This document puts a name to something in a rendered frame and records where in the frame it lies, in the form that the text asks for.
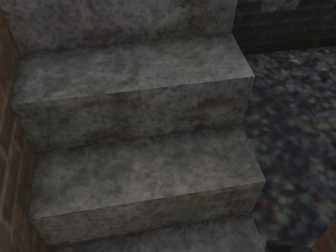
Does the robot right hand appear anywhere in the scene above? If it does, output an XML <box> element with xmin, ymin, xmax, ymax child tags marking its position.
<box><xmin>266</xmin><ymin>240</ymin><xmax>312</xmax><ymax>252</ymax></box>

